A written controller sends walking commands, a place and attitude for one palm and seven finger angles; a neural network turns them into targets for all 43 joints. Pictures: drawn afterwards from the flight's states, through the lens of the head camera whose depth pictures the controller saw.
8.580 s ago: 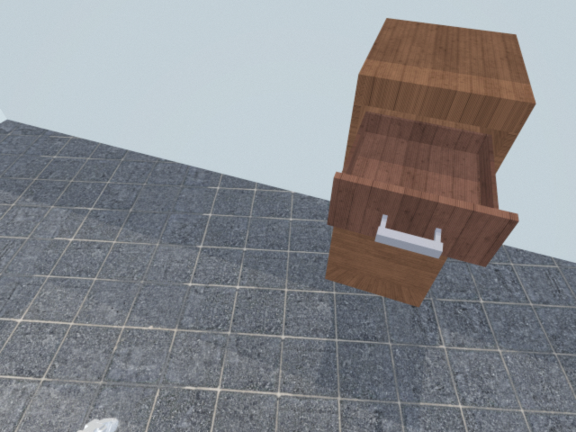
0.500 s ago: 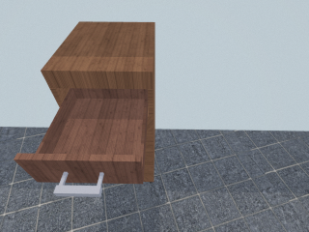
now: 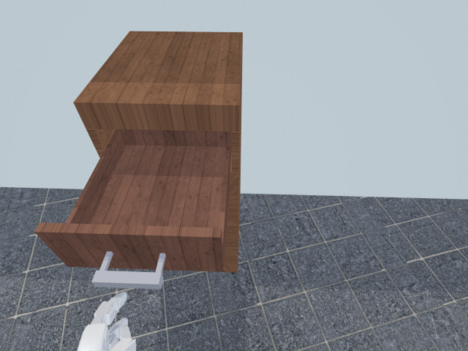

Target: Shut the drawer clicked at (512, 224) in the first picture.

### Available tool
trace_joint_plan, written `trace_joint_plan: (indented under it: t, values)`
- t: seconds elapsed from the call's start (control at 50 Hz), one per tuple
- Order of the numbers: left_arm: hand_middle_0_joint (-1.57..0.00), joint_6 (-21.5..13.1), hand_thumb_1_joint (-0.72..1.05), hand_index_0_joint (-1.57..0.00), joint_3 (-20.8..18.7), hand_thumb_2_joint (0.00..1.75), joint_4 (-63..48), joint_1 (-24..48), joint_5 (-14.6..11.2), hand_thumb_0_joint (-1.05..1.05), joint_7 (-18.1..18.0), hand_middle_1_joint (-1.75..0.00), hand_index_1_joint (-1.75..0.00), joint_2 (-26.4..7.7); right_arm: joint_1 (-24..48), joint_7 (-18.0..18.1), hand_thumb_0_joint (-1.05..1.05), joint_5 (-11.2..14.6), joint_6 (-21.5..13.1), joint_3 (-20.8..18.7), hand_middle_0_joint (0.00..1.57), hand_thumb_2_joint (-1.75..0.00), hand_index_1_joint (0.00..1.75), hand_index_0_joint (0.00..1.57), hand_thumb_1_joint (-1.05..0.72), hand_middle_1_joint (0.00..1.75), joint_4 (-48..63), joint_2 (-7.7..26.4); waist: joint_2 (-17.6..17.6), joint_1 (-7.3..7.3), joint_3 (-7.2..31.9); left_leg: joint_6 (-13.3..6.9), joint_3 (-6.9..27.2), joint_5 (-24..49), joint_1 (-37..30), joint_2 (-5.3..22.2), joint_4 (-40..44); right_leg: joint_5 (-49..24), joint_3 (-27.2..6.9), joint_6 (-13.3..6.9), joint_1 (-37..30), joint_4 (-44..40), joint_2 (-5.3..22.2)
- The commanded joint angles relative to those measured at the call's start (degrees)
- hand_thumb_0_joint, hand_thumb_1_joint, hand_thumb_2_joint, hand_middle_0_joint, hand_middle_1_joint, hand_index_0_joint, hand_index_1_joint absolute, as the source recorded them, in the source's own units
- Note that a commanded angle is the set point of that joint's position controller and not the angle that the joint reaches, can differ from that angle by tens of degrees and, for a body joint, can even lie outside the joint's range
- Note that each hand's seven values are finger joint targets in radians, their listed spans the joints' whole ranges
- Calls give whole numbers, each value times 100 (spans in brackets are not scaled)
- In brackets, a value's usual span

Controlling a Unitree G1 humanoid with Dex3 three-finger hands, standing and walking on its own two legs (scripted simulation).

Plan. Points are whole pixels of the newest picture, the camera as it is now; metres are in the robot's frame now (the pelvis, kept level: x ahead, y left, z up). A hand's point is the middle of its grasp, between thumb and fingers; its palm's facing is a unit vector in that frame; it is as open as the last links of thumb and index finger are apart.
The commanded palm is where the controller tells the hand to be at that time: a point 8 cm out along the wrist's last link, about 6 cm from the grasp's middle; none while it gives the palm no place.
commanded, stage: raise the hand and make a fist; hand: left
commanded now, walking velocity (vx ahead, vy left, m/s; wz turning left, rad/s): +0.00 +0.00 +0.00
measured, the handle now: (131, 268) +0.27 +0.22 -0.03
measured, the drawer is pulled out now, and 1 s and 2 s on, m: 0.30 0.29 0.29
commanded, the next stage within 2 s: bring the fist close to the handle in 1.76 s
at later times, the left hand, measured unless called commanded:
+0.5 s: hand out of the picture +0.13 +0.16 -0.02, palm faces +0.00 -1.00 -0.04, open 4.8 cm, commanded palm +0.08 +0.23 -0.01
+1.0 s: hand out of the picture +0.12 +0.17 +0.03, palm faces +0.05 -1.00 -0.07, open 3.1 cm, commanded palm +0.06 +0.23 +0.04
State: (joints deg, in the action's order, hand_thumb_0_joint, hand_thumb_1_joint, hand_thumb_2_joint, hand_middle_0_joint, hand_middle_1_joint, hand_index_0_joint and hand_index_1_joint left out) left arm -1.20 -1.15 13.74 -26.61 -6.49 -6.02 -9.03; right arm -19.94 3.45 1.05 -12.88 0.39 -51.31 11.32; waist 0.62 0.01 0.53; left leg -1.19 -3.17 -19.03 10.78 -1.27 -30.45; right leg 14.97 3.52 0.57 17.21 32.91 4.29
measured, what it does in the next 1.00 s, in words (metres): lowers itself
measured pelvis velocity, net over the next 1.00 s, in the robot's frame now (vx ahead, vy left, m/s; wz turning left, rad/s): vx -0.02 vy -0.01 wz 0.03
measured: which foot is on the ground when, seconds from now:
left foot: down 0.00-1.00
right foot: down 0.00-1.00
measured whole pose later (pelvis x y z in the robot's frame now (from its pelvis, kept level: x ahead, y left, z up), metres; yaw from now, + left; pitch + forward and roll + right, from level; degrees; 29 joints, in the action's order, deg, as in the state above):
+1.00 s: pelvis -0.02 -0.01 -0.06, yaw +2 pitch +9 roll -2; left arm -21.3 -7.2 -20.3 -45.2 -14.6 14.3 -11.6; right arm -13.2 2.5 2.7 -16.4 -0.8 -28.3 11.9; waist 1.9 -1.4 7.9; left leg -0.7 0.7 -31.7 38.6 1.5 -61.0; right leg 24.3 6.5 -0.1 41.2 56.6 3.0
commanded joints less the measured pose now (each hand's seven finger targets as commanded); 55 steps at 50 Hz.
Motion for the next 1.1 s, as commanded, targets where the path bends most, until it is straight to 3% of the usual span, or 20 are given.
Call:
trace_joint_plan:
  t: [0.0, 0.02, 0.04, 0.06, 0.08, 0.1, 0.12, 0.14, 0.18, 0.24, 0.3, 0.34, 0.4, 0.44, 0.52, 0.6, 0.68, 0.74, 0.94, 1.08]
  values:
    - [-36, -1200, 90, -36, -461, 90, -1041, -463, -179, 0, 355, -47, -47, -129, 1074, -30, 0, -31, -783, -413, 20, -90, 30, 20, -90, 30, 1646, 900, -1106, -34, -344, 166, 489, 416, 1592, 164, 76, 538, 360, -170, 698, -147, -357]
    - [-38, -1575, 90, -38, -423, 90, -708, -951, -214, 0, 613, -50, -50, 56, 1053, -104, 0, -50, -771, -433, 20, -90, 30, 20, -90, 30, 1820, 845, -1738, -115, -224, 159, 436, 157, 1941, 113, -197, 894, 397, -140, 960, 96, -410]
    - [-40, -1922, 90, -40, -561, 90, -483, -1426, -350, 0, 884, -52, -52, 68, 1173, -162, 0, -44, -774, -480, 20, -90, 30, 20, -90, 30, 1984, 847, -2011, -237, -193, 168, 361, -113, 2369, 104, -481, 1175, 347, -144, 1176, 342, -416]
    - [-42, -2286, 90, -42, -604, 90, -1088, -969, -421, 0, 1062, -54, -54, -128, 1238, -198, 0, -75, -837, -467, 20, -90, 30, 20, -90, 30, 2224, 910, -1704, -260, 242, 133, 296, -268, 2562, 47, -711, 1369, 161, -146, 1194, 530, -364]
    - [-44, -2637, 90, -44, -828, 90, -1790, -755, -448, 0, 1163, -56, -56, -413, 1273, -207, 0, -103, -893, -503, 20, -90, 30, 20, -90, 30, 2433, 889, -1029, -372, 818, 128, 194, -279, 2514, 23, -856, 1457, 31, -177, 1054, 718, -330]
    - [-46, -2944, 90, -46, -897, 90, -2482, -528, -425, 0, 1217, -58, -58, -608, 1301, -240, 0, -109, -960, -470, 20, -90, 30, 20, -90, 30, 2534, 819, 422, -466, 1080, 163, 71, -239, 2323, -12, -968, 1370, -80, -247, 1078, 911, -290]
    - [-48, -3141, 90, -48, -1025, 90, -2966, -560, -399, 0, 1218, -60, -60, -832, 1220, -262, 0, -150, -988, -438, 20, -90, 30, 20, -90, 30, 2608, 790, 1186, -469, 1398, 181, 85, -158, 2179, -10, -1014, 1199, -53, -327, 1111, 1077, -320]
    - [-50, -3301, 90, -50, -1002, 90, -3021, -710, -421, 0, 1228, -62, -62, -767, 1185, -276, 0, -153, -1006, -406, 20, -90, 30, 20, -90, 30, 2589, 727, 1310, -384, 1354, 171, 145, 11, 2226, 20, -1181, 924, 10, -353, 1294, 1251, -359]
    - [-54, -3675, 90, -54, -1001, 90, -2900, -546, -438, 0, 1347, -67, -67, -685, 1169, -290, 0, -138, -973, -421, 20, -90, 30, 20, -90, 30, 2526, 680, 790, -140, 1139, 114, 265, 38, 2680, 66, -1697, 826, -13, -321, 1815, 1523, -378]
    - [-60, -4187, 90, -60, -831, 90, -2407, -460, -559, 0, 1935, -73, -73, -495, 1208, -300, 0, -81, -910, -502, 20, -90, 30, 20, -90, 30, 2554, 752, -201, 151, 628, 78, 396, -660, 3682, 77, -2440, 1655, -352, -258, 2571, 1645, -323]
    - [-66, -3768, 90, -66, -1020, 90, -2257, -719, -864, 0, 2590, -80, -80, -746, 1207, -216, 0, 91, -883, -512, 20, -90, 30, 20, -90, 30, 2860, 885, -182, 69, 861, 19, 324, -896, 3883, 29, -2593, 2195, -770, -252, 2224, 1342, -224]
    - [-70, -3199, 90, -70, -1136, 90, -2782, -732, -1024, 0, 2894, -84, -84, -977, 1187, -123, 0, 198, -829, -519, 20, -90, 30, 20, -90, 30, 3126, 916, -20, -3, 1539, -36, 288, -598, 3615, -12, -2589, 1803, -805, -202, 1726, 1296, -195]
    - [-76, -2513, 90, -76, -1648, 90, -3273, -870, -1249, 0, 2921, -91, -91, -1251, 1166, 21, 0, 234, -705, -515, 20, -90, 30, 20, -90, 30, 3171, 824, -207, -114, 2066, -57, 348, 33, 3400, 16, -2612, 965, -781, -127, 1089, 1326, -231]
    - [-80, -2352, 90, -80, -1681, 90, -3521, -1140, -1306, 0, 2780, -95, -95, -1056, 1159, 43, 0, 205, -639, -524, 20, -90, 30, 20, -90, 30, 3121, 691, -154, -163, 2018, -34, 409, 448, 3277, 61, -2536, 132, -560, -119, 1019, 1498, -268]
    - [-88, -2376, 90, -88, -1569, 90, -3562, -1502, -1212, 0, 2452, -104, -104, -809, 1240, -21, 0, 129, -595, -501, 20, -90, 30, 20, -90, 30, 2974, 562, -78, -196, 1576, 15, 487, 734, 3218, 90, -2352, -305, -238, -148, 1205, 1670, -338]
    - [-96, -2385, 90, -96, -1345, 90, -3348, -1711, -1085, 0, 2443, -112, -112, -795, 1397, -42, 0, 142, -599, -476, 20, -90, 30, 20, -90, 30, 3050, 609, -195, -86, 1018, 6, 506, 182, 3371, 86, -2234, 655, -292, -140, 1534, 1427, -319]
    - [-104, -2464, 90, -104, -1435, 90, -3741, -1831, -1119, 0, 2523, -121, -121, -957, 1237, -10, 0, 191, -687, -485, 20, -90, 30, 20, -90, 30, 3163, 642, -240, -117, 1345, -3, 487, -32, 3234, 73, -2152, 1199, -366, -139, 1485, 1280, -288]
    - [-110, -2585, 90, -110, -1442, 90, -4170, -2141, -1182, 0, 2432, -127, -127, -934, 1202, -51, 0, 185, -769, -476, 20, -90, 30, 20, -90, 30, 3163, 600, 118, -240, 1519, 8, 497, 244, 2976, 79, -2058, 778, -180, -197, 1404, 1469, -344]
    - [-130, -2265, 90, -130, -866, 90, -4557, -2255, -844, 0, 1986, -149, -149, -701, 1193, -81, 0, 224, -703, -382, 20, -90, 30, 20, -90, 30, 3369, 677, 184, -112, 902, 19, 593, -244, 2838, 155, -1706, 1094, 129, -195, 1731, 1438, -407]
    - [-140, -1958, 90, -140, -1015, 90, -5118, -2496, -810, 0, 1844, -160, -160, -835, 1187, -78, 0, 229, -657, -302, 20, -90, 30, 20, -90, 30, 3489, 582, 248, -262, 1037, 74, 579, 237, 2565, 174, -1545, 516, 233, -207, 1360, 1441, -445]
